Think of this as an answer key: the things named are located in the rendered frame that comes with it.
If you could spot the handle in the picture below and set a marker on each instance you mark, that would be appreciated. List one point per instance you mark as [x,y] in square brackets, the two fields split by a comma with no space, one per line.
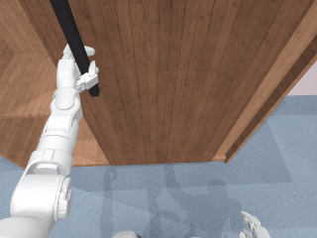
[69,28]

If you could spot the robot left hand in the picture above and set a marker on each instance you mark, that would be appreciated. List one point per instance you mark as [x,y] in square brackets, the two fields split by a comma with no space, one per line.
[68,73]

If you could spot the robot left forearm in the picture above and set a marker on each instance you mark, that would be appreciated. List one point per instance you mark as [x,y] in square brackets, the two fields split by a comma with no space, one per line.
[53,155]

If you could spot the wardrobe door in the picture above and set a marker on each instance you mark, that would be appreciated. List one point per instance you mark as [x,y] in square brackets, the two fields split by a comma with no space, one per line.
[299,41]
[174,75]

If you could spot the robot left upper arm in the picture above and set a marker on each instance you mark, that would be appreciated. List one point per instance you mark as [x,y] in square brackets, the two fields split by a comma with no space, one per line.
[40,201]

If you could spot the robot right hand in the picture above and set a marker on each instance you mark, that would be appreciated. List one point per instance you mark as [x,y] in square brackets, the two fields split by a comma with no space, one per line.
[255,225]

